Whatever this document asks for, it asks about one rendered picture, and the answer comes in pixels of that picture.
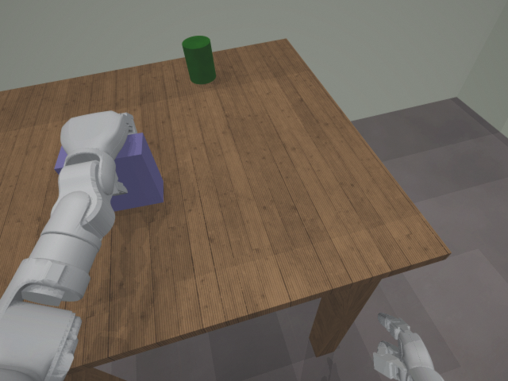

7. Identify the table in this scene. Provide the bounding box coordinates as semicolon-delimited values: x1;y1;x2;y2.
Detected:
0;38;451;381

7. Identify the left robot hand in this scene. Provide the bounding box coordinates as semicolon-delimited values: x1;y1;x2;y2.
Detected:
60;110;137;196

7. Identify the left robot upper arm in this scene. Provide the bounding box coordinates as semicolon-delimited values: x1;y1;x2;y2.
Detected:
0;300;82;381

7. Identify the sponge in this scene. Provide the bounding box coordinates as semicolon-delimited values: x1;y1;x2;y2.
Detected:
54;133;164;212

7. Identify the robot left forearm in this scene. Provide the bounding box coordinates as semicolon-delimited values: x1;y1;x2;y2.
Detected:
0;148;116;320

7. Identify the right robot hand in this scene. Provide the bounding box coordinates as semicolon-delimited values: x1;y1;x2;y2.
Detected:
373;313;435;381

